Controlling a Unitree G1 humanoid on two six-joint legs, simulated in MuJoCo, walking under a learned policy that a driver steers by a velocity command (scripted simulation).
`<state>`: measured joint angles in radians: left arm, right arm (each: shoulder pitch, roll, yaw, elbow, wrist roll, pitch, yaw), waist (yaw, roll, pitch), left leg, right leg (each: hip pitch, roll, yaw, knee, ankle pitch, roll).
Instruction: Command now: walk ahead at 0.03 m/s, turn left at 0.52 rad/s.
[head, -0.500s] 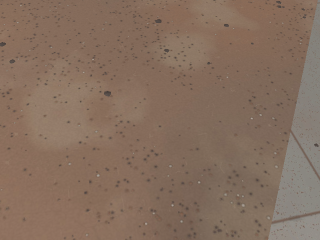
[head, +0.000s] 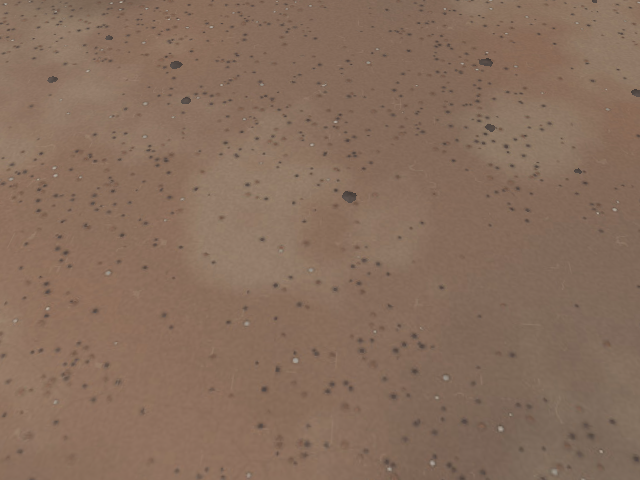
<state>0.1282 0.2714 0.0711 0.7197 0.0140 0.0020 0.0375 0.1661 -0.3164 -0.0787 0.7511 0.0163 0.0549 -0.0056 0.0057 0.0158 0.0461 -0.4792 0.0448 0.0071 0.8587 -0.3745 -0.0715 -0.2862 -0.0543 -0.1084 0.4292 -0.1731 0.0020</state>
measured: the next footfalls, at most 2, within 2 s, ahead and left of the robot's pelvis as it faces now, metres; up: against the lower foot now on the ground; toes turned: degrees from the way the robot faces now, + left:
left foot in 0.10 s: +0.05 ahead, +0.13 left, +0.00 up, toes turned +6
right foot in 0.58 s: +0.11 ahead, -0.08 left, +0.00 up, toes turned +28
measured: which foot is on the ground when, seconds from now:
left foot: up 0.00-0.08, down 0.10-0.58, up 0.60-0.94, down 0.96-1.00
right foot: down 0.00-0.10, up 0.12-0.56, down 0.58-1.00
